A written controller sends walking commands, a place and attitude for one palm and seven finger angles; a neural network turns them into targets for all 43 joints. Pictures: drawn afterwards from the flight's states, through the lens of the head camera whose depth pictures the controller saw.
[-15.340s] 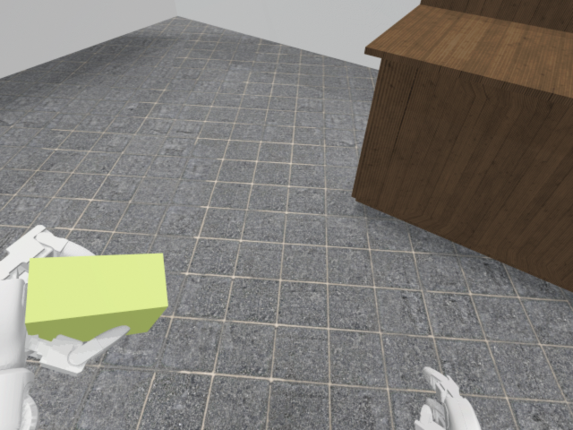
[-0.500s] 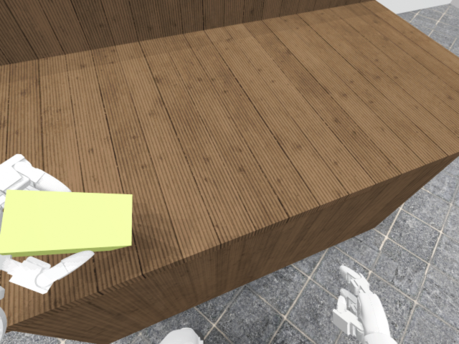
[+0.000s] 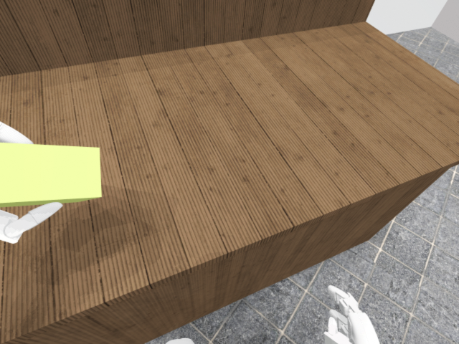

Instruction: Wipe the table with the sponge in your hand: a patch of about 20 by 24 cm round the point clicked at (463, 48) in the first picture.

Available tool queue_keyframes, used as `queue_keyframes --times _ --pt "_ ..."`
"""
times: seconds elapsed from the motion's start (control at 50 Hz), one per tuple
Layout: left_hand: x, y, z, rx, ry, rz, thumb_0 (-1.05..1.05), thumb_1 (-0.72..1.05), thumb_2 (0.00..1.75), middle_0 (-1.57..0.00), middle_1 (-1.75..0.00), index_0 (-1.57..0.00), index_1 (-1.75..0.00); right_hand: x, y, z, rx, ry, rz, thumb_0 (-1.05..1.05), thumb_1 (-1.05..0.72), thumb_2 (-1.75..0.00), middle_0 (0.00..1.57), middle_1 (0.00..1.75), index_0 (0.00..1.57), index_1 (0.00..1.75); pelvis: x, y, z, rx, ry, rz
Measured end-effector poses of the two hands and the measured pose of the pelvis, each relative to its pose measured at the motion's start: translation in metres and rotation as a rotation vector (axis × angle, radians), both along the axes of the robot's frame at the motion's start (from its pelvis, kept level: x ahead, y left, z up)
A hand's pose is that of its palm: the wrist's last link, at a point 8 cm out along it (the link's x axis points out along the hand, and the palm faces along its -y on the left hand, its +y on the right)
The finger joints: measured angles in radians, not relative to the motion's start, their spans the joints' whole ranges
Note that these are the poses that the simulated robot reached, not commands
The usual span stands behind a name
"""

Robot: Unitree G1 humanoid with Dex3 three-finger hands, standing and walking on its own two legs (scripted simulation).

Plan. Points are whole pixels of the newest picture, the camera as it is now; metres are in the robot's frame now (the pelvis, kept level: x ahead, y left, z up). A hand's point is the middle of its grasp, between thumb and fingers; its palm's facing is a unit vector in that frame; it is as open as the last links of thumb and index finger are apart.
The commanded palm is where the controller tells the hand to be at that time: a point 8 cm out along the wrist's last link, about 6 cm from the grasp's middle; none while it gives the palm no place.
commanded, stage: come to a stop and stand still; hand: left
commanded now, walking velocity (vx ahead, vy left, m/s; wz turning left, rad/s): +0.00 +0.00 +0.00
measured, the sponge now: (52, 178) +0.27 +0.25 +0.19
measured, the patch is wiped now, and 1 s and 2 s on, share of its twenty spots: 0.00 0.00 0.00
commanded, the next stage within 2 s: look again from close up in 1.20 s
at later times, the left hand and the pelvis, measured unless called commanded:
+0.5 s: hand (8, 207) +0.23 +0.30 +0.16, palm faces +0.38 -0.82 -0.43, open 10.1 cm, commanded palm +0.17 +0.33 +0.18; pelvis +0.01 +0.05 +0.00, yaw +0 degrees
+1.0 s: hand (15, 234) +0.20 +0.28 +0.16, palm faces +0.38 -0.84 -0.39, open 10.1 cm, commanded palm +0.15 +0.31 +0.18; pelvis -0.01 +0.03 +0.01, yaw +1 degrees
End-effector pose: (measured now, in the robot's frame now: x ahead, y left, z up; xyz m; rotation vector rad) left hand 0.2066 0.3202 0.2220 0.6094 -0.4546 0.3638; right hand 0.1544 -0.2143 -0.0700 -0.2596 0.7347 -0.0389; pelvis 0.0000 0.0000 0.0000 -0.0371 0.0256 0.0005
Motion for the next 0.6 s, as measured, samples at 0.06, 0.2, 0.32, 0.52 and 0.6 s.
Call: queue_keyframes --times 0.06,0.2,0.32,0.52,0.6 --pt "0.005 -0.001 -0.015 -0.071 0.054 -0.016 -0.01 -0.49 1.02 -0.71 -1.37 -0.73 -1.36 0.011 0.007 0.009 0.016 -0.049 -0.017 0.01 -0.90 -0.90 0.20 0.30 0.20 0.30 0.009 0.012 0.002 0.005 0.004 -0.022" --pt "0.006 -0.008 -0.066 -0.174 0.261 -0.082 -0.01 -0.49 1.02 -0.71 -1.37 -0.73 -1.36 0.033 0.020 0.021 -0.042 -0.074 -0.036 0.01 -0.90 -0.90 0.20 0.30 0.20 0.30 0.022 0.035 0.003 0.009 -0.003 -0.021" --pt "0.004 0.021 -0.061 -0.149 0.242 0.013 -0.01 -0.49 1.02 -0.71 -1.37 -0.73 -1.36 0.045 0.037 0.018 -0.048 -0.060 0.004 0.01 -0.90 -0.90 0.20 0.30 0.20 0.30 0.020 0.044 0.002 0.008 -0.010 -0.006" --pt "-0.015 0.021 -0.045 -0.148 0.202 0.011 -0.01 -0.49 1.02 -0.71 -1.37 -0.73 -1.36 0.035 0.062 0.010 0.020 -0.040 0.019 0.01 -0.90 -0.90 0.20 0.30 0.20 0.30 0.010 0.052 0.005 -0.004 -0.024 0.004" --pt "-0.023 0.021 -0.051 -0.160 0.240 0.024 -0.01 -0.49 1.02 -0.71 -1.37 -0.73 -1.36 0.025 0.061 0.008 0.025 -0.027 0.004 0.01 -0.90 -0.90 0.20 0.30 0.20 0.30 0.003 0.051 0.006 0.000 -0.029 0.004"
